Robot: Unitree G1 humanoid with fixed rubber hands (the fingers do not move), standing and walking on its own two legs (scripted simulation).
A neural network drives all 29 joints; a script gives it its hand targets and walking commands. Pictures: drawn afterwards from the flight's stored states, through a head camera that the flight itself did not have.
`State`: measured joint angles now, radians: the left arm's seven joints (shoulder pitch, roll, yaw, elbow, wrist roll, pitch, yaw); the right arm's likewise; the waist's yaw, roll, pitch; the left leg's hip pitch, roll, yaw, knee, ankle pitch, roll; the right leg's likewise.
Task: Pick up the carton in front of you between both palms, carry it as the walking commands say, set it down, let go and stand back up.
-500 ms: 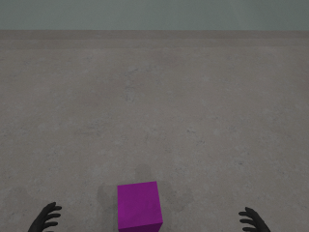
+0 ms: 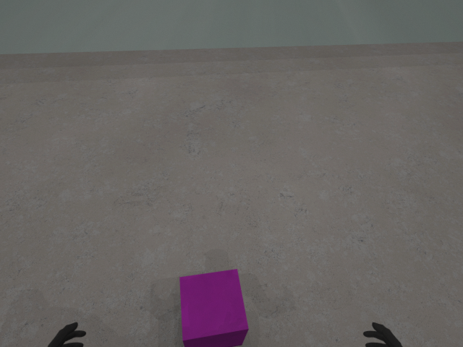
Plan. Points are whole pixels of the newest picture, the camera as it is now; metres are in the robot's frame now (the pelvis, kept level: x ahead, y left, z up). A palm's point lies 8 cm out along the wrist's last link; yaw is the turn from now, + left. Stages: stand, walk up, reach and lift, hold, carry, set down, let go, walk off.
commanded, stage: stand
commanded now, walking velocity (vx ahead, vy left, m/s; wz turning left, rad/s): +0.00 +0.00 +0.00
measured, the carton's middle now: (212, 312) +0.35 +0.03 -0.65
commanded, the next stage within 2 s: none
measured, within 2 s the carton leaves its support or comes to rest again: neither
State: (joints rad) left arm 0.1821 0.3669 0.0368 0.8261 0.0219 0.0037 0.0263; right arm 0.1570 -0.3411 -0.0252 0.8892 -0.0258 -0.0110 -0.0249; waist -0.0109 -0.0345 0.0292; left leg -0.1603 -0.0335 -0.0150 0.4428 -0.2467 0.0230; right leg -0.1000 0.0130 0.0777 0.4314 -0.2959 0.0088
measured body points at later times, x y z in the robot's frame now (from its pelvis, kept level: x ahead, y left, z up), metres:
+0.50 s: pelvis -0.01 -0.01 +0.00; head -0.01 +0.01 +0.45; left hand +0.09 +0.30 -0.12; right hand +0.10 -0.32 -0.10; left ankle +0.00 +0.11 -0.74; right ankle -0.04 -0.13 -0.74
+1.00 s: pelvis -0.01 -0.01 +0.01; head -0.01 +0.00 +0.46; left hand +0.10 +0.30 -0.11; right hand +0.10 -0.32 -0.11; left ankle +0.00 +0.11 -0.74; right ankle -0.04 -0.13 -0.74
